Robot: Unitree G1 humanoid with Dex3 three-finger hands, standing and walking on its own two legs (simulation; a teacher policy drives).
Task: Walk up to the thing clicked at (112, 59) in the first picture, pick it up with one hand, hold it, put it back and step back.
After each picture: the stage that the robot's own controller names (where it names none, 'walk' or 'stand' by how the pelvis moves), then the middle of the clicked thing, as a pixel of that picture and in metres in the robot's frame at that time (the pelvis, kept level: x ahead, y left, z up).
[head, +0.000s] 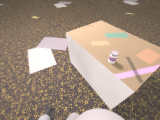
stand; (113, 57) +0.62 -0.18 -0.05
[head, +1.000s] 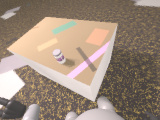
walk; (59, 56) +0.53 +0.19 +0.03
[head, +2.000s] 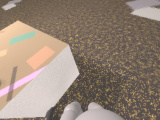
walk; out of the picture +0.34 +0.81 +0.03
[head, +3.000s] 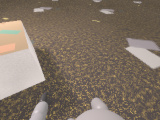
stand; out of the picture +0.85 +1.27 +0.01
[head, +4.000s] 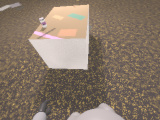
walk; (43, 22) +1.17 +0.70 -0.01
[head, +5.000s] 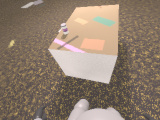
walk; (64, 28) +0.96 +0.42 -0.02
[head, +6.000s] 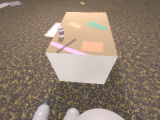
stand; (61, 31) +0.93 +0.40 -0.02
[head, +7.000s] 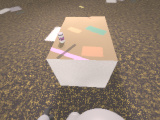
walk; (61, 37) +0.88 +0.41 -0.05
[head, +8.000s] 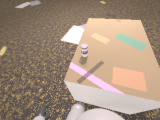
stand; (84, 50) +0.61 +0.13 -0.03
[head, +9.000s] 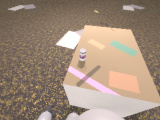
stand; (82, 54) +0.62 +0.09 -0.05
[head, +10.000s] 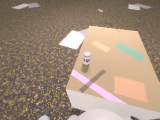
stand; (86, 58) +0.57 +0.06 -0.05
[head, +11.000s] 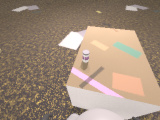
stand; (85, 56) +0.61 +0.08 -0.05
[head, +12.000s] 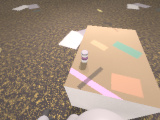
stand; (84, 56) +0.59 +0.10 -0.05
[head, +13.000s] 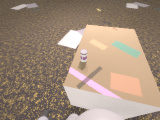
stand; (83, 55) +0.60 +0.11 -0.05
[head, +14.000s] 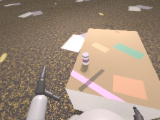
rise first; (85, 58) +0.58 +0.12 -0.05
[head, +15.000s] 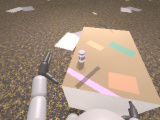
go down; (81, 56) +0.60 +0.11 -0.04
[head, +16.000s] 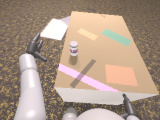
go down; (73, 48) +0.58 +0.12 -0.01
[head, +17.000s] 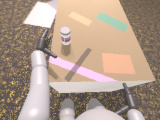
close in; (65, 36) +0.61 +0.13 +0.03
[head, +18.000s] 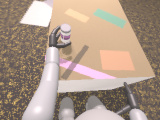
close; (65, 33) +0.61 +0.11 +0.05
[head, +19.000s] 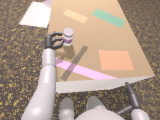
lift; (67, 37) +0.58 +0.09 +0.05
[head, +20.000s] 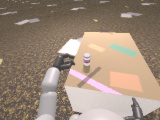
lift; (86, 59) +0.60 +0.07 -0.02
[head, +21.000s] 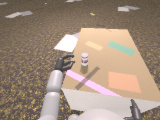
close; (84, 59) +0.57 +0.08 -0.03
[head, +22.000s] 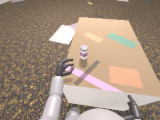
close; (83, 52) +0.57 +0.07 +0.00
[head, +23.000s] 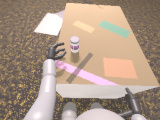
stand; (74, 44) +0.57 +0.09 +0.03
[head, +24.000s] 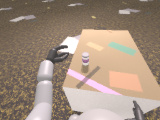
hold; (85, 58) +0.58 +0.08 -0.02
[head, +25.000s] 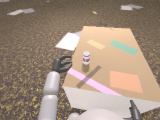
close; (86, 57) +0.57 +0.07 -0.03
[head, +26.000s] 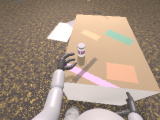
stand; (81, 50) +0.59 +0.08 -0.01
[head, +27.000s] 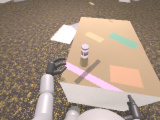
crouch; (84, 51) +0.58 +0.07 +0.01
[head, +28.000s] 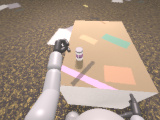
crouch; (79, 54) +0.59 +0.09 -0.02
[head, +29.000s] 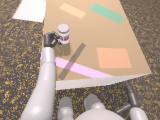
lower; (63, 34) +0.59 +0.10 +0.04
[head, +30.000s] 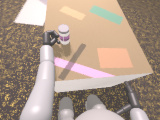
lower; (64, 35) +0.59 +0.10 +0.06
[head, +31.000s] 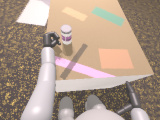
lower; (66, 35) +0.59 +0.09 +0.05
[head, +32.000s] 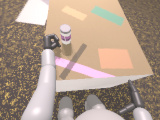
lower; (65, 34) +0.59 +0.09 +0.05
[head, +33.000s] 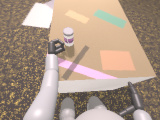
loosen; (68, 37) +0.59 +0.09 +0.05
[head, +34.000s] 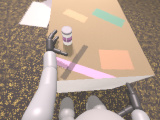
withdraw; (67, 36) +0.59 +0.09 +0.05
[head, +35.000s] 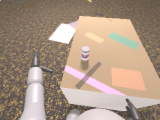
sink last; (85, 53) +0.55 +0.06 +0.00
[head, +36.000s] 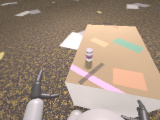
stand; (89, 54) +0.60 +0.08 -0.01
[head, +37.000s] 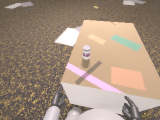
stand; (86, 52) +0.58 +0.08 +0.01
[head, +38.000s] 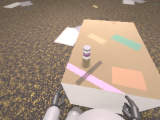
stand; (86, 52) +0.58 +0.07 +0.01
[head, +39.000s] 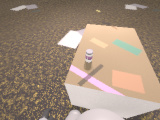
stand; (89, 55) +0.58 +0.06 -0.02
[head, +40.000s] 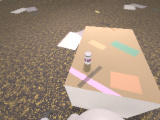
stand; (87, 58) +0.58 +0.06 -0.05
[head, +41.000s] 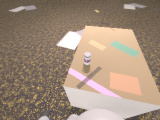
stand; (87, 58) +0.57 +0.07 -0.05
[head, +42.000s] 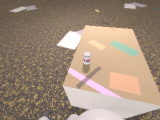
stand; (86, 58) +0.57 +0.07 -0.05
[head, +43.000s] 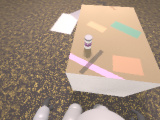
walk; (88, 42) +0.64 +0.06 -0.03
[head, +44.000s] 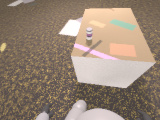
walk; (89, 33) +0.85 +0.10 -0.03
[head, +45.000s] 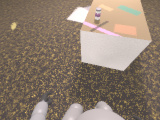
walk; (97, 13) +1.16 +0.02 -0.02
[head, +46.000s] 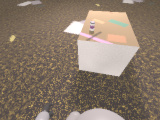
stand; (92, 26) +1.19 +0.06 -0.04
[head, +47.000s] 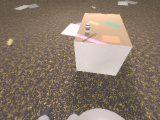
stand; (87, 27) +1.21 +0.11 -0.05
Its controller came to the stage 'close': yes
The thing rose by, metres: 0.01
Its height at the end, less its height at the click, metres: +0.00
